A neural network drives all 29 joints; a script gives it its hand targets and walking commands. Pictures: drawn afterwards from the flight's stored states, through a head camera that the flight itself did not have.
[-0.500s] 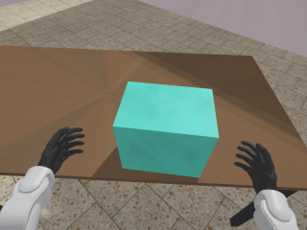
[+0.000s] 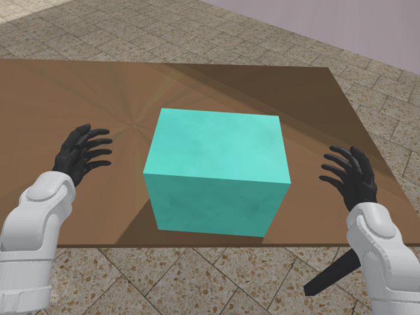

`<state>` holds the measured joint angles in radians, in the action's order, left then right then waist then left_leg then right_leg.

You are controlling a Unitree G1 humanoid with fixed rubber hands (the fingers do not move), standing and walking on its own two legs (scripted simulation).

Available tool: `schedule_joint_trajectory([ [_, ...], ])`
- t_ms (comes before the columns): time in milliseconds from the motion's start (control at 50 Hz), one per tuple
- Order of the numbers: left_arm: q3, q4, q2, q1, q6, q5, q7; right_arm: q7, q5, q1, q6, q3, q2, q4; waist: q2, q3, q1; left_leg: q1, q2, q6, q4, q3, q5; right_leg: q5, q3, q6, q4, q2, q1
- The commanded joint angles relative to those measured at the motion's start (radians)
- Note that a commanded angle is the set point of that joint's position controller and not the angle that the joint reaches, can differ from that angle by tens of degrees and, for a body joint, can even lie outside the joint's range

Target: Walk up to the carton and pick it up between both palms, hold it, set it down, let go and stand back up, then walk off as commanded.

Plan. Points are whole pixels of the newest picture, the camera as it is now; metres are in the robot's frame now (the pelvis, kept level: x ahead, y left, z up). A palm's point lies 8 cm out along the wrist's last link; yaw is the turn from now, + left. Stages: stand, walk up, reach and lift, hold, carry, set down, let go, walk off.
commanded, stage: reach and lift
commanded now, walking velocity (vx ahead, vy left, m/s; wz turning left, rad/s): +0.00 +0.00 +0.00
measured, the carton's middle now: (215, 175) +0.39 -0.01 +0.02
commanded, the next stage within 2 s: none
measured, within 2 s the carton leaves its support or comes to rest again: neither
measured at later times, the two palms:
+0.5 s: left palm (83, 121) +0.39 +0.23 +0.18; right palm (363, 154) +0.34 -0.25 +0.16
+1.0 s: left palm (96, 106) +0.43 +0.22 +0.18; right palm (346, 134) +0.39 -0.24 +0.16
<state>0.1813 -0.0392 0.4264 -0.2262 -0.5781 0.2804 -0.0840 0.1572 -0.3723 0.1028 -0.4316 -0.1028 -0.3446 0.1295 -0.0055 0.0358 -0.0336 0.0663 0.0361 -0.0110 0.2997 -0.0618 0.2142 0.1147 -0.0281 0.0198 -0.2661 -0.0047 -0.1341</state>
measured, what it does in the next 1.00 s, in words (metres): stands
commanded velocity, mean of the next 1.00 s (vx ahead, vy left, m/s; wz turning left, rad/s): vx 0.00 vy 0.00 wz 0.00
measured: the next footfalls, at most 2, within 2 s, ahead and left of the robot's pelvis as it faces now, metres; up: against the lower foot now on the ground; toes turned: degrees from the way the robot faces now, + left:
none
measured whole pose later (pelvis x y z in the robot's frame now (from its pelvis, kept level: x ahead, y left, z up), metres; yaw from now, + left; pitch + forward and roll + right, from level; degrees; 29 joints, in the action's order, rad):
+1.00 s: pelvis -0.02 +0.00 +0.00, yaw +3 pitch +4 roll -1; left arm -0.04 0.89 0.50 -0.97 -0.36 0.31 -0.07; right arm 0.11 -0.39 0.83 -0.30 -0.03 -0.36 -0.75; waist -0.01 -0.04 -0.11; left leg 0.25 0.03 -0.01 0.38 0.00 0.21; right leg 0.10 0.01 0.02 -0.29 -0.01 -0.27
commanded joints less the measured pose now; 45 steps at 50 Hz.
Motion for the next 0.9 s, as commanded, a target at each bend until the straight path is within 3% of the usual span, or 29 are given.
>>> schedule_joint_trajectory([
  [0, 0.095, -0.110, 0.182, -0.352, 0.023, -0.006, 0.006, -0.010, -0.033, 0.268, 0.040, -0.034, -0.142, 0.107, 0.057, -0.327, 0.005, -0.005, -0.051, -0.019, -0.014, 0.001, -0.295, -0.253, 0.002, -0.047, -0.019, 0.044, 0.177],
  [80, 0.070, -0.063, 0.158, -0.436, 0.001, 0.004, 0.016, -0.016, -0.020, 0.382, 0.037, -0.066, -0.180, 0.059, 0.016, -0.344, -0.031, 0.003, -0.044, -0.022, -0.010, 0.006, -0.291, -0.259, 0.013, -0.048, -0.028, 0.060, 0.181],
  [120, 0.050, -0.048, 0.170, -0.480, -0.023, 0.000, 0.010, -0.015, -0.044, 0.410, 0.025, -0.073, -0.207, -0.008, 0.055, -0.351, -0.049, -0.030, -0.043, -0.032, 0.004, 0.007, -0.354, -0.304, 0.022, -0.052, -0.032, 0.063, 0.158],
  [140, 0.065, -0.022, 0.174, -0.487, -0.025, -0.015, 0.008, -0.011, -0.038, 0.410, 0.023, -0.057, -0.195, -0.030, 0.077, -0.349, -0.042, -0.028, -0.049, -0.033, -0.001, 0.005, -0.351, -0.297, 0.008, -0.052, -0.019, 0.056, 0.178],
  [160, 0.061, 0.056, 0.193, -0.511, -0.028, -0.003, 0.002, -0.009, -0.044, 0.466, 0.017, -0.042, -0.183, -0.032, 0.039, -0.312, -0.034, 0.028, -0.051, -0.014, -0.007, 0.008, -0.283, -0.282, 0.001, -0.046, -0.020, 0.045, 0.185],
  [180, 0.082, 0.008, 0.211, -0.544, -0.021, -0.009, 0.004, -0.006, -0.027, 0.492, 0.023, -0.062, -0.216, 0.001, -0.003, -0.373, -0.031, 0.024, -0.052, -0.005, -0.005, 0.006, -0.263, -0.268, 0.001, -0.034, -0.029, 0.050, 0.206],
  [200, 0.089, 0.078, 0.209, -0.579, -0.026, -0.018, 0.011, -0.004, -0.027, 0.516, 0.007, -0.049, -0.194, -0.065, 0.002, -0.358, -0.026, 0.055, -0.054, -0.003, -0.010, 0.006, -0.223, -0.242, -0.003, -0.039, -0.031, 0.047, 0.200],
  [220, 0.069, 0.034, 0.211, -0.618, -0.021, -0.016, 0.019, -0.015, -0.041, 0.552, 0.012, -0.067, -0.205, -0.071, 0.035, -0.397, -0.022, 0.046, -0.045, -0.007, -0.017, 0.007, -0.220, -0.220, 0.008, -0.042, -0.043, 0.051, 0.189],
  [280, 0.054, 0.137, 0.218, -0.644, -0.024, -0.008, 0.019, -0.019, -0.064, 0.595, 0.011, -0.012, -0.197, -0.107, 0.017, -0.413, -0.015, 0.061, -0.057, -0.001, 0.001, 0.007, -0.251, -0.286, 0.000, -0.038, -0.051, 0.045, 0.208],
  [300, 0.058, 0.167, 0.226, -0.659, -0.011, -0.012, 0.016, -0.014, -0.054, 0.611, 0.012, -0.017, -0.199, -0.149, -0.009, -0.405, -0.021, 0.078, -0.056, 0.007, 0.001, 0.016, -0.247, -0.279, -0.003, -0.032, -0.051, 0.047, 0.205],
  [320, 0.051, 0.144, 0.247, -0.736, -0.007, -0.013, 0.021, -0.024, -0.043, 0.678, 0.015, -0.047, -0.214, -0.170, 0.033, -0.433, -0.042, 0.062, -0.053, -0.005, 0.005, 0.010, -0.230, -0.262, 0.006, -0.039, -0.054, 0.047, 0.199],
  [340, 0.021, 0.213, 0.221, -0.744, 0.002, 0.016, 0.019, -0.018, -0.057, 0.691, 0.008, -0.030, -0.196, -0.161, -0.003, -0.402, -0.044, 0.099, -0.055, 0.003, -0.008, 0.015, -0.183, -0.224, 0.008, -0.033, -0.047, 0.041, 0.188],
  [360, 0.028, 0.232, 0.266, -0.824, 0.016, 0.004, 0.026, -0.030, -0.036, 0.748, 0.003, -0.048, -0.214, -0.251, 0.031, -0.421, -0.050, 0.096, -0.046, 0.004, -0.013, 0.021, -0.146, -0.172, 0.013, -0.041, -0.046, 0.044, 0.162],
  [380, 0.004, 0.253, 0.234, -0.819, 0.019, 0.025, 0.032, -0.031, -0.038, 0.751, 0.011, -0.046, -0.217, -0.240, 0.009, -0.444, -0.050, 0.106, -0.047, 0.003, 0.000, 0.026, -0.170, -0.215, 0.017, -0.040, -0.061, 0.046, 0.176],
  [400, 0.002, 0.254, 0.233, -0.790, 0.018, 0.012, 0.024, -0.032, -0.062, 0.724, 0.016, -0.013, -0.203, -0.271, 0.039, -0.468, -0.041, 0.069, -0.052, 0.000, 0.017, 0.018, -0.258, -0.297, 0.010, -0.040, -0.058, 0.043, 0.193],
  [420, -0.017, 0.285, 0.221, -0.797, 0.021, 0.014, 0.020, -0.027, -0.047, 0.754, 0.025, -0.026, -0.209, -0.276, 0.024, -0.471, -0.062, 0.066, -0.052, 0.002, 0.017, 0.022, -0.246, -0.299, 0.010, -0.036, -0.061, 0.047, 0.186],
  [460, 0.016, 0.309, 0.279, -0.867, 0.032, 0.004, 0.023, -0.025, -0.049, 0.817, 0.025, -0.015, -0.207, -0.297, 0.007, -0.486, -0.050, 0.107, -0.060, 0.007, 0.022, 0.019, -0.227, -0.317, 0.007, -0.028, -0.071, 0.037, 0.217],
  [480, -0.016, 0.331, 0.249, -0.898, 0.041, 0.012, 0.019, -0.024, -0.030, 0.842, 0.030, -0.048, -0.223, -0.332, 0.017, -0.480, -0.079, 0.098, -0.053, -0.003, 0.016, 0.028, -0.213, -0.305, 0.019, -0.026, -0.074, 0.041, 0.192],
  [600, -0.069, 0.463, 0.285, -1.047, 0.086, 0.034, 0.024, -0.047, -0.057, 0.998, 0.048, 0.004, -0.215, -0.456, 0.063, -0.506, -0.055, 0.098, -0.045, 0.002, 0.031, 0.032, -0.195, -0.242, 0.022, -0.038, -0.071, 0.028, 0.148],
  [660, -0.097, 0.553, 0.273, -1.036, 0.110, 0.035, 0.022, -0.044, -0.065, 0.998, 0.057, 0.038, -0.191, -0.496, 0.032, -0.510, -0.052, 0.128, -0.055, 0.009, 0.044, 0.036, -0.214, -0.301, 0.015, -0.027, -0.082, 0.030, 0.183],
  [680, -0.092, 0.594, 0.286, -1.083, 0.126, 0.044, 0.020, -0.042, -0.048, 1.036, 0.058, 0.026, -0.186, -0.515, -0.002, -0.514, -0.065, 0.136, -0.053, 0.017, 0.030, 0.042, -0.168, -0.280, 0.014, -0.024, -0.079, 0.028, 0.182],
  [720, -0.146, 0.604, 0.291, -1.169, 0.144, 0.066, 0.020, -0.045, -0.030, 1.111, 0.065, -0.005, -0.203, -0.561, 0.055, -0.551, -0.088, 0.110, -0.044, 0.007, 0.042, 0.045, -0.152, -0.237, 0.029, -0.032, -0.078, 0.021, 0.139],
  [740, -0.141, 0.661, 0.286, -1.171, 0.149, 0.060, 0.019, -0.040, -0.022, 1.093, 0.071, -0.003, -0.187, -0.634, 0.039, -0.534, -0.093, 0.107, -0.047, 0.007, 0.039, 0.042, -0.158, -0.250, 0.033, -0.027, -0.073, 0.021, 0.145],
  [780, -0.163, 0.621, 0.278, -1.178, 0.172, 0.050, 0.027, -0.039, -0.042, 1.107, 0.093, 0.023, -0.199, -0.620, 0.042, -0.591, -0.075, 0.067, -0.042, -0.004, 0.063, 0.045, -0.258, -0.331, 0.038, -0.034, -0.082, 0.030, 0.163],
  [800, -0.154, 0.647, 0.258, -1.182, 0.175, 0.046, 0.032, -0.039, -0.019, 1.112, 0.104, -0.010, -0.208, -0.658, 0.052, -0.603, -0.101, 0.034, -0.039, -0.017, 0.070, 0.055, -0.263, -0.319, 0.050, -0.035, -0.087, 0.040, 0.144],
  [820, -0.161, 0.725, 0.262, -1.177, 0.177, 0.056, 0.025, -0.049, -0.055, 1.143, 0.103, 0.043, -0.198, -0.638, 0.040, -0.567, -0.056, 0.095, -0.040, -0.001, 0.071, 0.058, -0.251, -0.308, 0.031, -0.040, -0.079, 0.032, 0.140],
  [840, -0.179, 0.718, 0.251, -1.163, 0.191, 0.029, 0.022, -0.047, -0.032, 1.103, 0.110, 0.013, -0.198, -0.693, 0.057, -0.568, -0.102, 0.068, -0.044, -0.011, 0.065, 0.055, -0.250, -0.350, 0.043, -0.033, -0.084, 0.033, 0.151],
  [860, -0.155, 0.760, 0.255, -1.144, 0.199, 0.033, 0.022, -0.048, -0.024, 1.109, 0.126, 0.015, -0.206, -0.698, 0.044, -0.560, -0.088, 0.070, -0.046, -0.010, 0.061, 0.055, -0.254, -0.342, 0.037, -0.031, -0.077, 0.033, 0.170],
  [880, -0.157, 0.767, 0.260, -1.185, 0.221, 0.014, 0.024, -0.044, -0.018, 1.105, 0.134, 0.007, -0.193, -0.746, 0.058, -0.540, -0.112, 0.070, -0.047, -0.013, 0.064, 0.054, -0.233, -0.302, 0.049, -0.035, -0.070, 0.036, 0.135],
])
